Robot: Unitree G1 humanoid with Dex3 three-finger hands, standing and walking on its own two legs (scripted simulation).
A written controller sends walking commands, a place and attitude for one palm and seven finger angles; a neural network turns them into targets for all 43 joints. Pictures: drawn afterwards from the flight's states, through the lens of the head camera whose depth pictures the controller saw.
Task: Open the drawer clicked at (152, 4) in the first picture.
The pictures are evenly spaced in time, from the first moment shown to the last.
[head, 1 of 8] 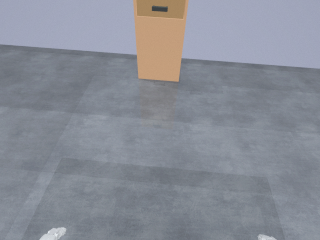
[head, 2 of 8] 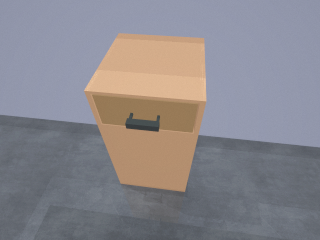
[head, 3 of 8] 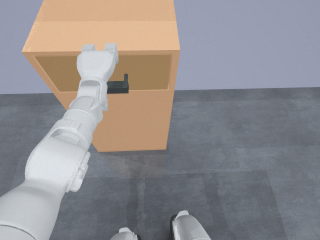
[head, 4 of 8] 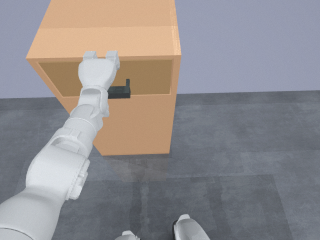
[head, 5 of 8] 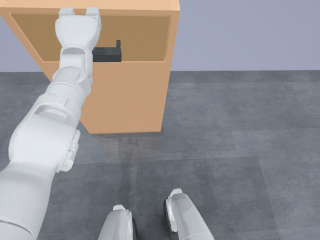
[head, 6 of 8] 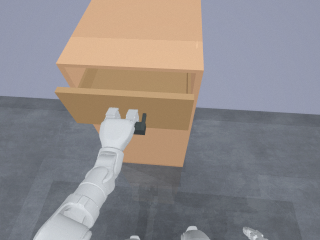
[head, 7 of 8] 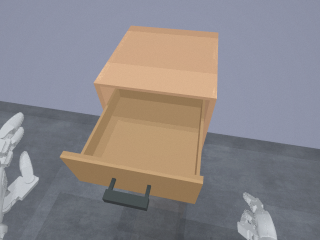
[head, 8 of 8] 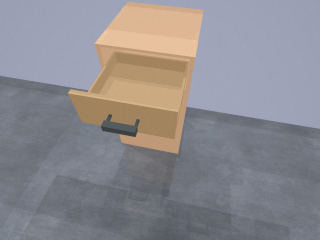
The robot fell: no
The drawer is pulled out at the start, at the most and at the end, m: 0.00 0.30 0.28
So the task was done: yes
